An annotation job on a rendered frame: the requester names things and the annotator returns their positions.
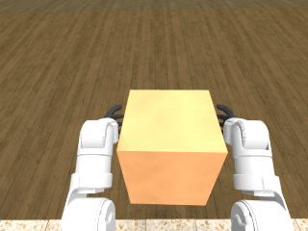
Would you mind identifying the robot left hand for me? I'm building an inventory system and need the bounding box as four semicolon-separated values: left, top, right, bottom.
104;105;125;141

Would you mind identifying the robot right upper arm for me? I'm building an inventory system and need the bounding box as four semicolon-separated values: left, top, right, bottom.
231;199;294;231

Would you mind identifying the robot left upper arm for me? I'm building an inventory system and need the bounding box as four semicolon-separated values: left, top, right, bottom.
61;197;116;231

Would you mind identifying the robot left forearm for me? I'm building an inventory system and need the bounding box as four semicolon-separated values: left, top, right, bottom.
60;117;118;231

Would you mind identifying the carton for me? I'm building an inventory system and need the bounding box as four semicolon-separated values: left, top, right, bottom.
116;90;228;206

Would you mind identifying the robot right forearm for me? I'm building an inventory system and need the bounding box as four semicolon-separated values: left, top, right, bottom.
223;117;295;231

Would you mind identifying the robot right hand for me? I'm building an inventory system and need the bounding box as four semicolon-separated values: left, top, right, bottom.
217;104;237;134

